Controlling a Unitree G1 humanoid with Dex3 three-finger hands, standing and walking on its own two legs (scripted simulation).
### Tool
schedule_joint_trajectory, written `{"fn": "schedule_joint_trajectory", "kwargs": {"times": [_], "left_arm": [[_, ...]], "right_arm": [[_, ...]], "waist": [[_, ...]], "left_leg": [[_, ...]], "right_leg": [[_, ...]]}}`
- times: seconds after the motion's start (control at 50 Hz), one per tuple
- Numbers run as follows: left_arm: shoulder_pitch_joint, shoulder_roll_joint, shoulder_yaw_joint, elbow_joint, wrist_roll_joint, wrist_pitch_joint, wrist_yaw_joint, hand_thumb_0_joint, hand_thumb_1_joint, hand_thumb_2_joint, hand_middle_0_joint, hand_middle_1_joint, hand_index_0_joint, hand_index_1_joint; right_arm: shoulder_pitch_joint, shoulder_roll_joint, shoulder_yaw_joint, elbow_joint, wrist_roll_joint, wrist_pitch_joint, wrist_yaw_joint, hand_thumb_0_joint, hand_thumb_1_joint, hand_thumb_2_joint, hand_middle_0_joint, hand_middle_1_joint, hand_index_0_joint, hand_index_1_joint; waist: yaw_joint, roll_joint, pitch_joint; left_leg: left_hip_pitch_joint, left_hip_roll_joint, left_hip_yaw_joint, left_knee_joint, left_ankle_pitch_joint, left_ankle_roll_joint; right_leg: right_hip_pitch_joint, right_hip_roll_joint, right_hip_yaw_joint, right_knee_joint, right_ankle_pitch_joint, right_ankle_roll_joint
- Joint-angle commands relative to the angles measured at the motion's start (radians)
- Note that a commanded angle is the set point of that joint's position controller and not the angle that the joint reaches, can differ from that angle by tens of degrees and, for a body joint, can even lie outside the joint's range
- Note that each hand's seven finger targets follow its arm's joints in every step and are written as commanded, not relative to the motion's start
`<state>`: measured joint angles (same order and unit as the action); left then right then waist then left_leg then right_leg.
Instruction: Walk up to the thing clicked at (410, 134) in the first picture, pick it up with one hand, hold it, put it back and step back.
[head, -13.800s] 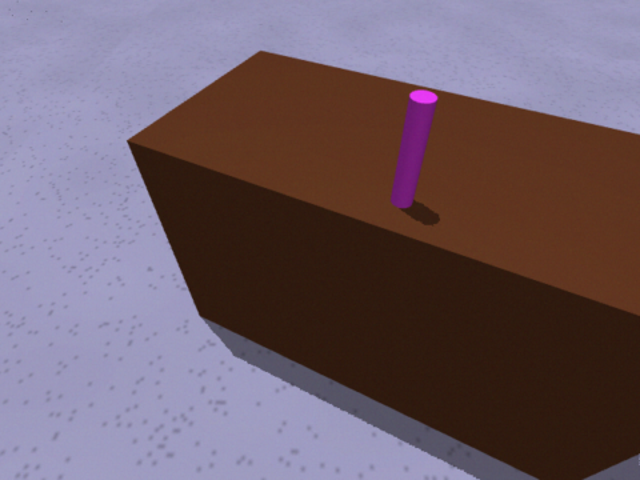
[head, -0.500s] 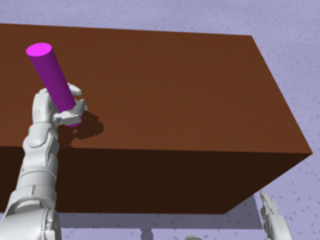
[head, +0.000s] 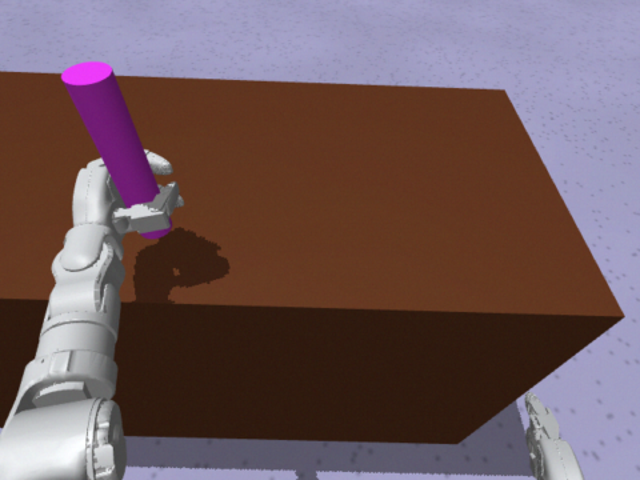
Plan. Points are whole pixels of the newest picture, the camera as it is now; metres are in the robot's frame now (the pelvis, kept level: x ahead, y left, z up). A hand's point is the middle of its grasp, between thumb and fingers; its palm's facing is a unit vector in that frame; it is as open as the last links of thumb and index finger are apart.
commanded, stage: settle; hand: left
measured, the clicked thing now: (127, 164) +0.44 +0.22 +0.18
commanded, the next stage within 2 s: lift in 0.22 s
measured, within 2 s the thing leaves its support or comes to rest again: neither
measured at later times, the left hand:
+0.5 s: hand (155, 175) +0.44 +0.20 +0.16, palm faces +0.12 -0.99 +0.00, open 5.4 cm
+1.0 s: hand (122, 153) +0.39 +0.19 +0.23, palm faces +0.12 -0.99 -0.03, open 5.4 cm
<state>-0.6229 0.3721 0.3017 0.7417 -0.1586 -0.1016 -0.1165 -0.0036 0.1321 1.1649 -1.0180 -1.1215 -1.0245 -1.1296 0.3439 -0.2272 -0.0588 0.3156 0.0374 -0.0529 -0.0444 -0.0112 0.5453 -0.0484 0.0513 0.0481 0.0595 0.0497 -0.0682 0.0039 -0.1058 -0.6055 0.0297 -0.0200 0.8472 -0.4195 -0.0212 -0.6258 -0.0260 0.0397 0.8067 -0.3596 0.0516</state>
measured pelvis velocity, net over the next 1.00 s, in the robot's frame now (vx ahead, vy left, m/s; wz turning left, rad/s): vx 0.01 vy -0.01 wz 0.02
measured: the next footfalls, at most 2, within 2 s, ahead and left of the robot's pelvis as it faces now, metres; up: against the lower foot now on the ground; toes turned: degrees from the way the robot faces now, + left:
none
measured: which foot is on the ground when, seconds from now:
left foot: down 0.00-1.00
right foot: down 0.00-1.00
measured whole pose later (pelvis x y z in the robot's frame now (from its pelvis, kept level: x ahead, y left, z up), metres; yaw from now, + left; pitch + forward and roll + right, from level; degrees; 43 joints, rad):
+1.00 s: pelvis +0.01 -0.01 +0.02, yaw +1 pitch +3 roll +0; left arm -0.50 0.33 0.28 0.26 -0.19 0.31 -0.11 0.00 0.15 1.14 -1.00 -1.13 -1.01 -1.14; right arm 0.35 -0.22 -0.08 0.39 0.05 -0.13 -0.06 -0.01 0.57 -0.04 0.05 0.05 0.06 0.05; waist 0.00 0.05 -0.12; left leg -0.39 0.02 -0.03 0.70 -0.37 -0.03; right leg -0.41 -0.03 0.02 0.68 -0.33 0.04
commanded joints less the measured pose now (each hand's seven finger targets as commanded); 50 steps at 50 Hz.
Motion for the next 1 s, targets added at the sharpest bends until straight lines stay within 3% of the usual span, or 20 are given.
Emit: {"fn": "schedule_joint_trajectory", "kwargs": {"times": [0.0,0.04,0.2,0.22,0.26,0.32,0.42,0.5,0.56,0.62,0.64,0.68,0.72,0.78,0.8,0.84,0.88,0.92,0.94,0.98], "left_arm": [[-0.479,0.236,0.048,-0.264,-0.018,-0.063,0.004,0.000,0.661,1.385,-1.432,-1.447,-1.429,-1.462],[-0.490,0.238,0.053,-0.250,-0.019,-0.058,0.002,0.000,0.633,1.400,-1.444,-1.468,-1.442,-1.483],[-0.501,0.237,0.045,-0.233,-0.022,-0.038,-0.005,0.000,0.639,1.397,-1.445,-1.466,-1.444,-1.480],[-0.511,0.244,0.051,-0.238,-0.023,-0.037,-0.008,0.000,0.652,1.404,-1.443,-1.472,-1.445,-1.484],[-0.523,0.242,0.044,-0.258,-0.022,-0.037,-0.007,0.000,0.629,1.388,-1.430,-1.450,-1.430,-1.465],[-0.534,0.256,0.057,-0.244,-0.025,-0.028,-0.008,0.000,0.658,1.340,-1.396,-1.435,-1.412,-1.432],[-0.508,0.241,0.049,-0.299,-0.024,-0.009,0.000,0.000,0.658,1.332,-1.386,-1.424,-1.404,-1.419],[-0.486,0.224,0.043,-0.343,-0.022,0.014,0.009,0.000,0.633,1.331,-1.392,-1.430,-1.409,-1.426],[-0.468,0.224,0.040,-0.389,-0.022,0.039,0.008,0.000,0.651,1.335,-1.390,-1.430,-1.408,-1.426],[-0.458,0.200,0.026,-0.454,-0.029,0.074,0.017,0.000,0.644,1.343,-1.402,-1.440,-1.419,-1.437],[-0.440,0.252,0.079,-0.473,-0.035,0.089,0.021,0.000,0.658,1.352,-1.403,-1.443,-1.420,-1.441],[-0.398,0.196,0.035,-0.518,-0.027,0.125,0.021,0.000,0.640,1.334,-1.389,-1.434,-1.409,-1.428],[-0.388,0.207,0.052,-0.574,-0.037,0.155,0.022,0.000,0.639,1.322,-1.373,-1.419,-1.393,-1.413],[-0.405,0.177,0.030,-0.655,-0.038,0.205,0.021,0.000,0.633,1.327,-1.375,-1.419,-1.393,-1.416],[-0.375,0.188,0.041,-0.638,-0.037,0.231,0.025,0.000,0.638,1.334,-1.380,-1.432,-1.399,-1.426],[-0.368,0.177,0.033,-0.690,-0.036,0.266,0.020,0.000,0.654,1.335,-1.376,-1.426,-1.394,-1.421],[-0.344,0.174,0.043,-0.709,-0.043,0.312,0.013,0.000,0.677,1.339,-1.374,-1.427,-1.394,-1.420],[-0.325,0.160,0.039,-0.727,-0.050,0.357,0.008,0.000,0.673,1.342,-1.373,-1.431,-1.393,-1.424],[-0.333,0.175,0.056,-0.767,-0.051,0.374,0.007,0.000,0.670,1.351,-1.368,-1.433,-1.388,-1.426],[-0.332,0.167,0.049,-0.776,-0.053,0.417,0.005,0.000,0.673,1.350,-1.370,-1.431,-1.388,-1.427]], "right_arm": [[-0.062,-0.142,-0.064,-0.157,0.000,-0.059,-0.009,0.000,0.565,-0.046,0.050,0.050,0.049,0.050],[-0.048,-0.146,-0.071,-0.147,0.001,-0.063,-0.012,0.000,0.563,-0.047,0.050,0.050,0.049,0.050],[-0.071,-0.132,-0.060,-0.103,0.006,-0.072,-0.015,0.000,0.564,-0.046,0.050,0.050,0.049,0.050],[-0.073,-0.155,-0.079,-0.103,0.006,-0.077,-0.018,0.000,0.568,-0.045,0.050,0.050,0.049,0.050],[-0.064,-0.128,-0.053,-0.095,0.004,-0.078,-0.014,0.000,0.568,-0.045,0.050,0.050,0.049,0.050],[-0.063,-0.137,-0.060,-0.091,0.005,-0.081,-0.018,0.000,0.570,-0.044,0.049,0.050,0.049,0.050],[-0.056,-0.168,-0.096,-0.098,0.006,-0.083,-0.025,0.000,0.572,-0.043,0.049,0.050,0.049,0.050],[-0.070,-0.122,-0.060,-0.133,0.010,-0.091,-0.022,0.000,0.572,-0.042,0.049,0.049,0.049,0.049],[-0.060,-0.127,-0.068,-0.132,0.012,-0.093,-0.024,0.000,0.577,-0.041,0.049,0.049,0.049,0.049],[-0.049,-0.119,-0.075,-0.091,0.014,-0.098,-0.022,0.000,0.581,-0.040,0.049,0.049,0.049,0.049],[-0.034,-0.160,-0.099,-0.139,0.014,-0.103,-0.026,0.000,0.580,-0.040,0.049,0.049,0.049,0.049],[-0.025,-0.110,-0.062,-0.122,0.014,-0.106,-0.021,0.000,0.580,-0.039,0.049,0.049,0.049,0.049],[-0.073,-0.166,-0.107,-0.149,0.016,-0.113,-0.028,0.000,0.582,-0.039,0.049,0.049,0.049,0.049],[-0.080,-0.115,-0.061,-0.138,0.014,-0.122,-0.023,0.000,0.583,-0.039,0.049,0.049,0.049,0.049],[-0.091,-0.148,-0.096,-0.131,0.016,-0.128,-0.028,0.000,0.579,-0.039,0.049,0.049,0.049,0.049],[-0.069,-0.106,-0.056,-0.103,0.016,-0.131,-0.018,0.000,0.582,-0.039,0.049,0.049,0.049,0.049],[-0.073,-0.134,-0.083,-0.116,0.017,-0.138,-0.023,0.000,0.587,-0.037,0.049,0.049,0.049,0.049],[-0.050,-0.111,-0.063,-0.072,0.016,-0.139,-0.016,0.000,0.583,-0.038,0.049,0.049,0.049,0.049],[-0.068,-0.132,-0.082,-0.097,0.014,-0.143,-0.016,0.000,0.586,-0.038,0.050,0.049,0.049,0.049],[-0.058,-0.128,-0.081,-0.072,0.016,-0.146,-0.016,0.000,0.582,-0.039,0.049,0.049,0.049,0.049]], "waist": [[0.004,0.049,-0.356],[-0.009,0.043,-0.376],[-0.001,0.031,-0.339],[-0.007,0.030,-0.337],[0.001,0.051,-0.358],[-0.005,0.035,-0.366],[0.000,0.065,-0.386],[0.025,0.050,-0.361],[0.026,0.058,-0.348],[0.036,0.080,-0.307],[0.027,0.046,-0.357],[0.038,0.072,-0.332],[0.035,0.039,-0.318],[0.047,0.039,-0.301],[0.042,0.020,-0.265],[0.050,0.045,-0.246],[0.046,0.037,-0.267],[0.053,0.023,-0.213],[0.053,0.022,-0.260],[0.050,0.015,-0.222]], "left_leg": [[0.198,-0.020,0.027,-0.126,0.314,0.015],[0.219,-0.019,0.029,-0.124,0.319,0.016],[0.213,-0.025,0.037,-0.142,0.282,0.024],[0.222,-0.023,0.036,-0.146,0.291,0.022],[0.225,-0.026,0.038,-0.141,0.313,0.021],[0.226,-0.024,0.036,-0.140,0.351,0.022],[0.281,-0.021,0.039,-0.149,0.366,0.015],[0.263,-0.021,0.033,-0.159,0.380,0.013],[0.269,-0.025,0.042,-0.166,0.357,0.016],[0.265,-0.028,0.040,-0.182,0.318,0.015],[0.288,-0.025,0.040,-0.176,0.355,0.018],[0.298,-0.027,0.042,-0.180,0.393,0.013],[0.305,-0.025,0.038,-0.191,0.393,0.016],[0.306,-0.029,0.039,-0.203,0.363,0.018],[0.303,-0.028,0.036,-0.216,0.344,0.019],[0.311,-0.030,0.034,-0.232,0.307,0.018],[0.339,-0.025,0.027,-0.238,0.331,0.014],[0.319,-0.032,0.034,-0.240,0.323,0.020],[0.341,-0.031,0.032,-0.243,0.340,0.019],[0.343,-0.036,0.035,-0.252,0.302,0.021]], "right_leg": [[0.184,0.029,-0.062,-0.086,0.273,-0.053],[0.188,0.029,-0.061,-0.093,0.280,-0.050],[0.194,0.027,-0.057,-0.121,0.261,-0.046],[0.190,0.028,-0.058,-0.119,0.264,-0.048],[0.214,0.027,-0.057,-0.120,0.288,-0.047],[0.234,0.025,-0.058,-0.114,0.324,-0.045],[0.223,0.026,-0.061,-0.124,0.324,-0.049],[0.259,0.028,-0.068,-0.128,0.328,-0.050],[0.262,0.026,-0.064,-0.141,0.317,-0.047],[0.253,0.030,-0.071,-0.153,0.277,-0.050],[0.290,0.028,-0.070,-0.154,0.315,-0.044],[0.294,0.028,-0.074,-0.150,0.349,-0.046],[0.301,0.030,-0.079,-0.160,0.344,-0.044],[0.315,0.027,-0.081,-0.180,0.320,-0.043],[0.305,0.029,-0.083,-0.183,0.297,-0.041],[0.300,0.028,-0.086,-0.195,0.257,-0.044],[0.303,0.032,-0.093,-0.195,0.272,-0.045],[0.304,0.027,-0.091,-0.207,0.272,-0.043],[0.317,0.027,-0.092,-0.207,0.286,-0.043],[0.303,0.026,-0.092,-0.225,0.257,-0.040]]}}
